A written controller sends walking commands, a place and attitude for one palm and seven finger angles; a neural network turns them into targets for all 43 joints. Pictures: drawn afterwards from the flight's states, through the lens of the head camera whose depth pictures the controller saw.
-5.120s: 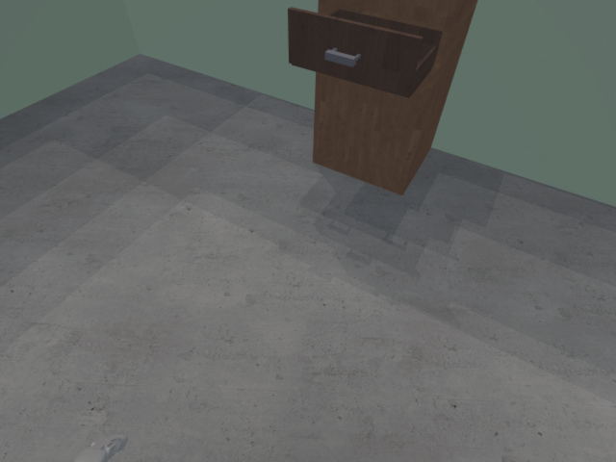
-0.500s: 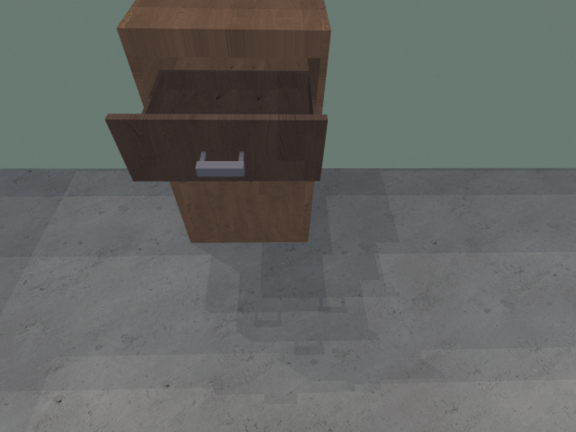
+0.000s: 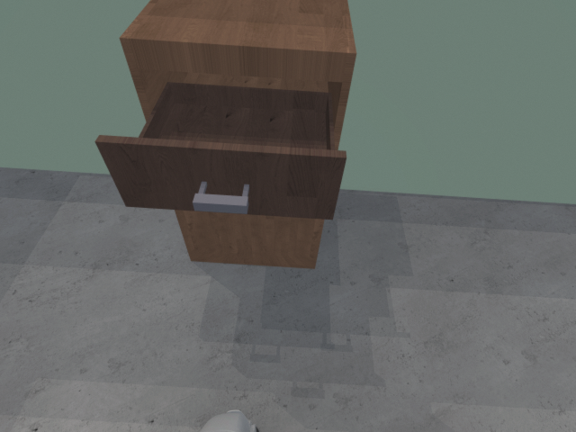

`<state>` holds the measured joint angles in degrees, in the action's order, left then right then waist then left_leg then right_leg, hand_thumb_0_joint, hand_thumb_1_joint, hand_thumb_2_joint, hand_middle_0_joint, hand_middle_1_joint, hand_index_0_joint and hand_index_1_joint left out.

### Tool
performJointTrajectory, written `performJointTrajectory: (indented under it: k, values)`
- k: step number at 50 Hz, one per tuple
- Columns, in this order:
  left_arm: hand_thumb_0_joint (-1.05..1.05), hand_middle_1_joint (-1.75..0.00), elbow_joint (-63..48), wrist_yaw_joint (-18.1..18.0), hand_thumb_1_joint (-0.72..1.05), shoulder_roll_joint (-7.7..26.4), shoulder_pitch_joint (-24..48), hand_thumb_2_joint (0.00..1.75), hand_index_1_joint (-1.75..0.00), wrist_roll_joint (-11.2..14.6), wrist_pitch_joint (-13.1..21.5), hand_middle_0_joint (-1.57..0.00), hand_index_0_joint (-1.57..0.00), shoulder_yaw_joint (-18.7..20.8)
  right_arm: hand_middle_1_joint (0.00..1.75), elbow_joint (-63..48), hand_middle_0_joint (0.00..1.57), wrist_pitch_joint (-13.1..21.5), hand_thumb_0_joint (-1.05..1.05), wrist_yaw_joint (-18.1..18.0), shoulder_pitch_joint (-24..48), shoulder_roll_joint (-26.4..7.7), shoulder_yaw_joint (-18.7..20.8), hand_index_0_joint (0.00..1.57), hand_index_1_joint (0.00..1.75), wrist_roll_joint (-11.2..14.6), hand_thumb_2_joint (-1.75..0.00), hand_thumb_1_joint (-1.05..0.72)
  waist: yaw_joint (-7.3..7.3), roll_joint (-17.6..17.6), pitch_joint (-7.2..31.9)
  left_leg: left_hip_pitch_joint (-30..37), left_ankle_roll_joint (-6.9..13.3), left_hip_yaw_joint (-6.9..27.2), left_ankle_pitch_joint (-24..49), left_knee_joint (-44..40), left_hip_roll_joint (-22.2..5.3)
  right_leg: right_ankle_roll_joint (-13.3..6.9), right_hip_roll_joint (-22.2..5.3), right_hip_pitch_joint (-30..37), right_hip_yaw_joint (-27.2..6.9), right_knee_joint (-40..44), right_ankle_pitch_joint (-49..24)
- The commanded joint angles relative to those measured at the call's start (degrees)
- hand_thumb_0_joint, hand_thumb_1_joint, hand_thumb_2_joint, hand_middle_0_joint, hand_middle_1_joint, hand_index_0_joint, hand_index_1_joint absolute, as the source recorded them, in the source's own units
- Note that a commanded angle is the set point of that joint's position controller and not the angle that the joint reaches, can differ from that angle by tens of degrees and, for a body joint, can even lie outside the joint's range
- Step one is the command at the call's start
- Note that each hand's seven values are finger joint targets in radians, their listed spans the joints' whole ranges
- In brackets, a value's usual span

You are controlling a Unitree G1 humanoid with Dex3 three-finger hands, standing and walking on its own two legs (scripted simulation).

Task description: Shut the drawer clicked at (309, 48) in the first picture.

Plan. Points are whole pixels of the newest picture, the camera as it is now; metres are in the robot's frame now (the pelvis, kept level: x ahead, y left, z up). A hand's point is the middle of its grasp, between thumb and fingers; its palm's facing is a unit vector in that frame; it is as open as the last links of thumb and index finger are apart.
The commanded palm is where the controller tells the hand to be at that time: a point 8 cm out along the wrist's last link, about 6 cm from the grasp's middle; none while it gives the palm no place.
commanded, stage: take the last steps up to it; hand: left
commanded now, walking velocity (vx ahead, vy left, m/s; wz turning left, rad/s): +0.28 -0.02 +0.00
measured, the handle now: (223, 195) +0.52 +0.17 -0.03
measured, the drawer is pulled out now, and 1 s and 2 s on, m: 0.26 0.26 0.26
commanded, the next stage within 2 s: come to a stop and stand still in 0.52 s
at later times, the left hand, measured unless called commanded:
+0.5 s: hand (198, 392) +0.20 +0.16 -0.14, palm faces -0.02 -0.97 -0.23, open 7.3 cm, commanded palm none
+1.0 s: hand (218, 417) +0.17 +0.12 -0.16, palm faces +0.08 -0.98 -0.19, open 7.4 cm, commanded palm none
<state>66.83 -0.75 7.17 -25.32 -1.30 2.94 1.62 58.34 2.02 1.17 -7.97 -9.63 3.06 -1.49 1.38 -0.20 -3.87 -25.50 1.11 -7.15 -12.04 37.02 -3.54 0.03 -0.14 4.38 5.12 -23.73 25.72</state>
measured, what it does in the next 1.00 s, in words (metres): walks ahead: left foot, then right foot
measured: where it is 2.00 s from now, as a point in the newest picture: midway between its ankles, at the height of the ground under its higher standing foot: outside the picture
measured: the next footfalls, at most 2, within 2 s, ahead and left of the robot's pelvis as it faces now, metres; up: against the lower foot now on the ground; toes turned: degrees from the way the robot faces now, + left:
left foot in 0.02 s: +0.15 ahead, +0.10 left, +0.00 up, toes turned +7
right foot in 0.52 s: +0.20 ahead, -0.14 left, +0.00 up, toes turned -7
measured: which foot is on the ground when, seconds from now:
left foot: up 0.00-0.00, down 0.02-0.54, up 0.56-1.00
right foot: down 0.00-0.02, up 0.04-0.50, down 0.52-1.00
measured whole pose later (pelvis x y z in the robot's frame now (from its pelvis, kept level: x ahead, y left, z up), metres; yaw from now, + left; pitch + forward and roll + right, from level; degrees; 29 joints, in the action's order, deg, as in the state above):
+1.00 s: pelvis +0.18 -0.04 +0.02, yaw -1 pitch -1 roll +1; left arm 62.0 -2.3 6.0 -16.9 -1.6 -0.3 2.0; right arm 58.7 -2.4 -1.5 -6.0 -11.0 3.3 -0.4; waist 2.7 0.3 -5.0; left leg -18.6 -2.5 -2.6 -19.3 38.0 -0.6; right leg -2.0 -1.7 -10.4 6.4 -27.9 16.7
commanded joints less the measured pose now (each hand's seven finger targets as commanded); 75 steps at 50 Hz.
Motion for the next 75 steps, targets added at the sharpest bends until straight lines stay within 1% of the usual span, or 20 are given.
performJointTrajectory:
  k: [1, 3, 5, 9, 20, 24, 25, 27, 32, 39, 46, 50, 51, 53, 56, 61, 67, 71, 73, 75]
  values:
    - [0.00, -0.30, -4.9, 0.1, 0.90, 5.0, -2.2, 0.90, -0.30, 1.6, 0.8, -0.20, -0.20, 1.1, 0.30, 3.6, 0.20, 1.5, 0.00, -2.1, -24.8, -15.4, 3.2, 0.20, 0.30, -0.5, -0.90, -0.90, -8.52, 19.1, 14.3, 37.6, 10.8, 32.6, 9.8, -18.0, -21.9, -1.9, 2.0, -32.1, -0.1, -44.9, 5.5]
    - [0.00, -0.30, -6.1, 0.1, 0.90, 6.3, 3.0, 0.90, -0.30, 0.8, 0.4, -0.20, -0.20, 1.5, 0.30, 1.8, 0.20, 0.9, 0.00, -2.3, -16.3, -11.8, 2.3, 0.20, 0.30, 0.5, -0.90, -0.90, -5.91, 6.5, 6.0, 24.1, 12.2, 29.4, -5.4, -23.9, -20.6, -3.3, -3.2, -36.4, -5.8, -52.3, 1.9]
    - [0.00, -0.30, -5.6, 0.7, 0.90, 5.0, 3.9, 0.90, -0.30, -0.1, -0.3, -0.20, -0.20, 1.7, 0.30, -0.2, 0.20, 1.7, 0.00, -2.4, -9.5, -6.6, 0.9, 0.20, 0.30, 0.3, -0.90, -0.90, -3.09, 4.3, -0.6, 12.5, 9.1, 21.9, -9.3, -26.8, -17.3, -2.2, -6.3, -35.3, -6.6, -50.1, -5.0]
    - [0.00, -0.30, -5.0, 0.7, 0.90, 2.6, 0.3, 0.90, -0.30, -0.4, -2.2, -0.20, -0.20, 1.7, 0.30, 0.3, 0.20, 2.4, 0.00, -2.5, -8.4, -3.9, 0.4, 0.20, 0.30, 0.6, -0.90, -0.90, 0.24, 5.0, 0.9, 7.0, 7.5, 11.1, -0.9, -27.7, -12.2, -0.8, -6.7, -29.5, -4.4, -41.5, -9.6]
    - [0.00, -0.30, -10.8, 1.0, 0.90, 3.4, 13.2, 0.90, -0.30, -0.4, -2.4, -0.20, -0.20, 2.0, 0.30, 1.8, 0.20, 0.9, 0.00, -2.2, -13.8, -6.8, 1.7, 0.20, 0.30, -0.2, -0.90, -0.90, -3.00, 5.0, -2.3, 11.4, 9.8, 13.0, -10.3, -28.4, -13.3, 0.1, -5.4, -29.3, -1.4, -17.4, -8.8]
    - [0.00, -0.30, -8.9, 0.8, 0.90, 4.2, 8.3, 0.90, -0.30, -0.4, -1.5, -0.20, -0.20, 2.2, 0.30, 2.6, 0.20, 0.3, 0.00, -2.2, -13.5, -5.6, 1.3, 0.20, 0.30, 0.1, -0.90, -0.90, -0.56, 2.8, 0.9, 9.0, 6.4, 9.6, -9.2, -19.4, -9.8, 0.0, -2.2, -15.8, 0.9, -4.4, -12.6]
    - [0.00, -0.30, -7.7, 0.5, 0.90, 5.8, 5.4, 0.90, -0.30, -0.5, -0.9, -0.20, -0.20, 2.4, 0.30, 2.8, 0.20, 0.4, 0.00, -2.1, -13.4, -4.0, 0.9, 0.20, 0.30, 0.4, -0.90, -0.90, 0.83, -1.5, 2.2, 5.7, 4.1, 6.8, -9.8, -13.3, -6.7, -0.8, -4.3, -9.4, -2.6, 0.4, -12.4]
    - [0.00, -0.30, -6.1, -0.3, 0.90, 14.2, -2.3, 0.90, -0.30, -0.2, -0.1, -0.20, -0.20, 3.6, 0.30, 0.2, 0.20, 0.5, 0.00, -1.7, -12.0, -1.2, -0.3, 0.20, 0.30, 0.6, -0.90, -0.90, 3.01, -18.2, 5.1, -9.5, -0.6, -0.8, -22.7, 9.9, 2.0, -9.6, -23.2, 0.9, -26.2, 10.3, -16.3]
    - [0.00, -0.30, -6.7, -1.1, 0.90, 5.8, 5.3, 0.90, -0.30, 0.5, 1.1, -0.20, -0.20, 1.4, 0.30, 3.4, 0.20, -0.6, 0.00, -1.9, -12.2, -0.2, -0.1, 0.20, 0.30, 0.4, -0.90, -0.90, -1.59, -2.3, 2.8, -4.6, -2.4, 5.5, -10.3, 21.1, -2.0, -9.7, -17.2, -7.9, -10.0, 7.3, -47.3]
    - [0.00, -0.30, -6.3, -2.0, 0.90, 8.9, 5.8, 0.90, -0.30, 0.4, -0.7, -0.20, -0.20, 1.1, 0.30, 2.5, 0.20, -3.7, 0.00, -2.5, -9.0, -1.8, -0.5, 0.20, 0.30, 1.3, -0.90, -0.90, -0.94, -6.7, 4.7, 2.1, -4.7, 4.5, -7.5, 9.2, 0.7, -8.5, -16.5, -8.0, -6.8, 2.6, -64.8]
    - [0.00, -0.30, -6.6, -2.5, 0.90, 10.1, 4.7, 0.90, -0.30, -0.5, -2.6, -0.20, -0.20, 2.6, 0.30, -1.5, 0.20, -4.3, 0.00, -2.7, -2.0, -3.3, 0.5, 0.20, 0.30, 1.2, -0.90, -0.90, 0.77, -10.2, 2.3, 2.9, -3.9, 5.0, -10.5, 5.2, 2.4, -10.7, -17.4, -8.7, -10.0, 0.1, -61.1]
    - [0.00, -0.30, -7.1, -2.5, 0.90, 10.2, 7.5, 0.90, -0.30, 0.0, -3.1, -0.20, -0.20, 2.5, 0.30, -0.3, 0.20, -3.4, 0.00, -2.8, -5.6, -3.1, 0.4, 0.20, 0.30, 1.2, -0.90, -0.90, -1.94, -8.1, 5.1, 15.9, -3.1, 4.1, 6.2, -12.6, 1.8, -6.2, -13.2, -12.7, -7.6, -5.0, -48.0]
    - [0.00, -0.30, -7.4, -2.4, 0.90, 8.6, 6.8, 0.90, -0.30, 0.3, -3.3, -0.20, -0.20, 2.1, 0.30, 0.0, 0.20, -2.7, 0.00, -2.9, -6.5, -4.8, 0.6, 0.20, 0.30, 0.9, -0.90, -0.90, -1.75, -2.8, 7.3, 22.7, -1.7, 6.6, 21.4, -14.1, -2.7, -3.3, -9.5, -16.3, -5.2, -8.2, -37.0]
    - [0.00, -0.30, -7.5, -2.7, 0.90, 5.4, 4.6, 0.90, -0.30, 0.7, -3.6, -0.20, -0.20, 1.0, 0.30, -0.4, 0.20, -2.3, 0.00, -3.4, -7.3, -9.4, 1.0, 0.20, 0.30, 0.8, -0.90, -0.90, -1.61, 11.9, 9.7, 24.6, 8.1, 17.8, 50.4, -15.2, -16.7, 0.6, -2.4, -21.9, -2.6, -20.1, 4.5]
    - [0.00, -0.30, -6.5, -2.6, 0.90, 6.4, 5.9, 0.90, -0.30, 0.4, -4.9, -0.20, -0.20, 1.6, 0.30, -0.6, 0.20, -1.9, 0.00, -4.6, -3.4, -7.0, -0.2, 0.20, 0.30, 0.6, -0.90, -0.90, -0.45, 10.1, 4.7, 15.9, 9.9, 16.7, 40.0, -18.2, -15.1, 0.8, -2.1, -23.2, -8.9, -31.6, 5.4]
    - [0.00, -0.30, -6.3, -1.0, 0.90, 6.8, 6.1, 0.90, -0.30, 0.0, -5.6, -0.20, -0.20, 2.0, 0.30, -0.8, 0.20, -2.2, 0.00, -4.4, -2.6, -8.1, 0.2, 0.20, 0.30, 0.3, -0.90, -0.90, -0.98, 6.1, 4.8, 16.7, 8.5, 15.7, 15.4, -21.5, -13.2, 1.9, -1.8, -26.2, -7.8, -32.5, 0.1]
    - [0.00, -0.30, -7.5, -0.4, 0.90, 5.7, 8.9, 0.90, -0.30, 0.0, -5.3, -0.20, -0.20, 1.2, 0.30, 0.7, 0.20, -2.5, 0.00, -3.6, -5.5, -8.7, 1.3, 0.20, 0.30, -0.1, -0.90, -0.90, -2.98, 9.6, 3.9, 15.7, 7.4, 18.3, -3.7, -25.1, -12.3, 1.0, -2.1, -22.3, -4.7, -18.1, 1.9]
    - [0.00, -0.30, -4.1, -0.5, 0.90, 5.3, 1.7, 0.90, -0.30, 0.1, -4.1, -0.20, -0.20, 0.8, 0.30, 1.5, 0.20, -2.8, 0.00, -2.8, -5.1, -8.2, 1.3, 0.20, 0.30, 0.2, -0.90, -0.90, 0.18, 6.2, 3.7, 8.1, 2.9, 13.8, -15.1, -23.3, -6.8, 0.0, -0.5, -8.9, -1.1, 1.2, -8.3]
    - [0.00, -0.30, -3.9, -0.9, 0.90, 10.5, 1.3, 0.90, -0.30, -0.4, -3.2, -0.20, -0.20, 1.3, 0.30, 0.9, 0.20, -3.2, 0.00, -2.4, -5.1, -2.9, 0.1, 0.20, 0.30, 1.0, -0.90, -0.90, 0.22, -9.3, 0.2, 1.0, -2.3, 5.3, -15.1, -9.0, 2.1, -4.2, -12.1, -10.3, -17.9, 14.5, 7.3]
    - [0.00, -0.30, -7.1, -1.0, 0.90, 13.8, 7.9, 0.90, -0.30, 0.0, -3.1, -0.20, -0.20, 1.8, 0.30, 0.0, 0.20, -3.4, 0.00, -1.5, -4.0, -4.1, 0.2, 0.20, 0.30, 0.2, -0.90, -0.90, -0.29, -9.5, -4.1, 3.2, -2.5, 5.2, -12.6, 0.5, 1.2, -8.2, -19.5, -23.6, -24.1, 21.6, 17.7]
